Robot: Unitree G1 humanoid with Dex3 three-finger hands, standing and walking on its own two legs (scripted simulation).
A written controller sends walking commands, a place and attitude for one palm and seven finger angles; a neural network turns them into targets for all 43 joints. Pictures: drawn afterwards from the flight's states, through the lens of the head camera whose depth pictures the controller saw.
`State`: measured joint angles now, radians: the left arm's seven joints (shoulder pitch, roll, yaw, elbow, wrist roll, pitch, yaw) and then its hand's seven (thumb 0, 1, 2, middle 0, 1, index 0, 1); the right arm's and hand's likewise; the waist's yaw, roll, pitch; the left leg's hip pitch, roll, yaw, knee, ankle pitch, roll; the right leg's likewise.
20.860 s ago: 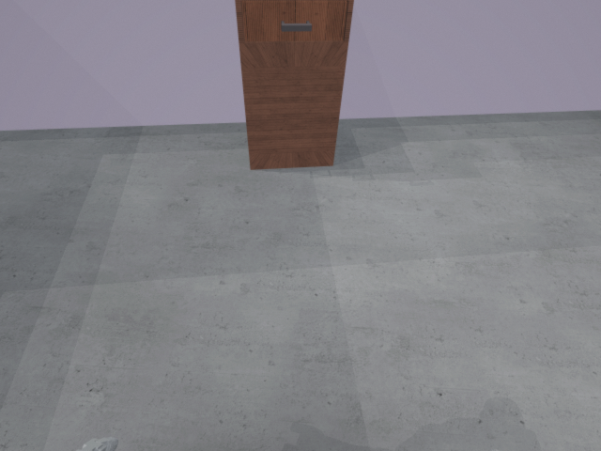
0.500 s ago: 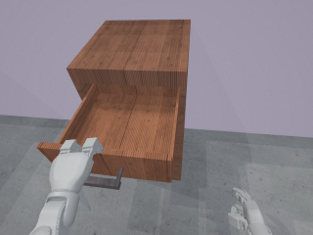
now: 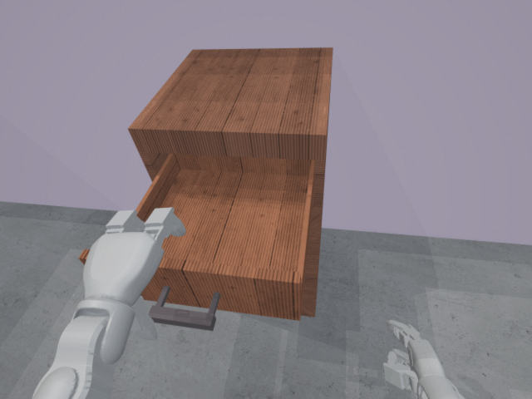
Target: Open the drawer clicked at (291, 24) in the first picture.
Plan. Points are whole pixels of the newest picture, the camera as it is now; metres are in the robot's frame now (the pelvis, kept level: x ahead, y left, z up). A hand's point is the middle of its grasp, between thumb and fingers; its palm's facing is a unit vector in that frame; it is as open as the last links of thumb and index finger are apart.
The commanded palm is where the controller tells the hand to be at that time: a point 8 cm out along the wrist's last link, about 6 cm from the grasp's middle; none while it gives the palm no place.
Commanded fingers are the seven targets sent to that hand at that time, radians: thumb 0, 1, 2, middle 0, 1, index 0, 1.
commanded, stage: lift the hand off the handle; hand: left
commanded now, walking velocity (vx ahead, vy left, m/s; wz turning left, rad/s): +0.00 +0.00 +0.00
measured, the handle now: (186, 306) +0.26 +0.21 -0.05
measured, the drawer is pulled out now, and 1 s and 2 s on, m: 0.30 0.30 0.30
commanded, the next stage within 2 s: draw the hand back to the body in 0.02 s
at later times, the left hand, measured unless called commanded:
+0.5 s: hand (127, 291) +0.21 +0.23 +0.10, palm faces +0.08 -0.09 -0.99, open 13.8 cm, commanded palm +0.17 +0.23 +0.16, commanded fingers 0.00 -0.50 0.30 -0.30 -1.20 -0.30 -1.20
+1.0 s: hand (113, 281) +0.20 +0.22 +0.15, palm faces +0.39 -0.85 -0.35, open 13.0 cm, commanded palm +0.15 +0.26 +0.17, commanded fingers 0.00 0.03 0.52 -0.26 -0.86 -0.26 -0.86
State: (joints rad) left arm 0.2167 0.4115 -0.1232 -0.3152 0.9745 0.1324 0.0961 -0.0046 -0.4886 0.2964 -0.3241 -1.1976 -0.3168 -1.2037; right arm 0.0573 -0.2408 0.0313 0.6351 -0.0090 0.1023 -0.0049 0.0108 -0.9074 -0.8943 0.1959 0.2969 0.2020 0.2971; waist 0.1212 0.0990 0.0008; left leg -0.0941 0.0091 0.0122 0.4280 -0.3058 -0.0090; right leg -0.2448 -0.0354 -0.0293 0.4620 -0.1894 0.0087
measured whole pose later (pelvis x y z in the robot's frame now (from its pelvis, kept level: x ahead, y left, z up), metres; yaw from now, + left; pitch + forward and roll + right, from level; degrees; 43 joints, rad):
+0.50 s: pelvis -0.01 -0.01 +0.00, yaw +0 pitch -3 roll +0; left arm 0.27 0.47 -0.02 -0.30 0.92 0.08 0.07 0.00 -0.49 0.30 -0.32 -1.20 -0.32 -1.20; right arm 0.07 -0.26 0.02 0.63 -0.01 0.09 -0.03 0.01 -0.91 -0.89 0.20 0.30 0.20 0.30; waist 0.12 0.10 0.03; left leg -0.09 0.02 0.01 0.42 -0.28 -0.02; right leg -0.23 -0.03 -0.04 0.44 -0.16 0.00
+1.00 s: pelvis +0.00 -0.01 +0.00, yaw +1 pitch -6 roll -1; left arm 0.42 0.28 0.20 -0.43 0.01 -0.12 0.13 -0.01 -0.28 0.39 -0.31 -1.06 -0.30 -1.06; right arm 0.19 -0.20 0.05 0.64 -0.02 -0.18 -0.10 0.01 -0.91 -0.89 0.20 0.30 0.20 0.30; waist 0.07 0.03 0.07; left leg -0.01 0.03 -0.02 0.41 -0.30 -0.02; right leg -0.13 -0.02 -0.06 0.41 -0.18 0.00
